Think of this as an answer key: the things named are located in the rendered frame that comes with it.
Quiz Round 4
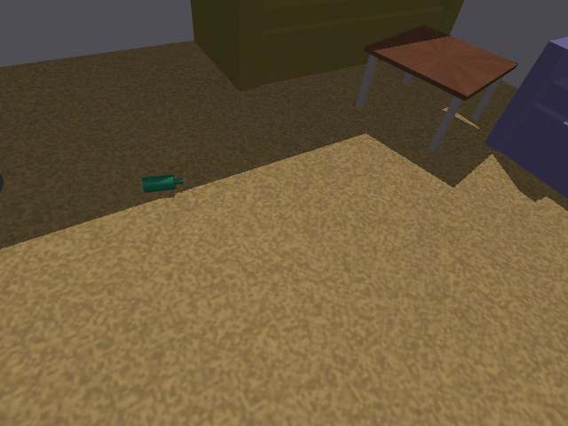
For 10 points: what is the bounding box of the sofa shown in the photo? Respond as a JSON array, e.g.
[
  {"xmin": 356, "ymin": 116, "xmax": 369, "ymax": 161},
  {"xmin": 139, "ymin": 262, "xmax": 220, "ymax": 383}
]
[{"xmin": 191, "ymin": 0, "xmax": 464, "ymax": 91}]

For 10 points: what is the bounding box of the coffee table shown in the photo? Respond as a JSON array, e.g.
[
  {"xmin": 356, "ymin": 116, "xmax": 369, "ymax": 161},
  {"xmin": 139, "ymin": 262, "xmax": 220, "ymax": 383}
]
[{"xmin": 356, "ymin": 25, "xmax": 518, "ymax": 152}]

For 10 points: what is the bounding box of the armchair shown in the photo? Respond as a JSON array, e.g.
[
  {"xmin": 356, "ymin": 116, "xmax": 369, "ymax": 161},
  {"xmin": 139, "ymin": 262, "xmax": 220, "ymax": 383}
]
[{"xmin": 484, "ymin": 36, "xmax": 568, "ymax": 199}]

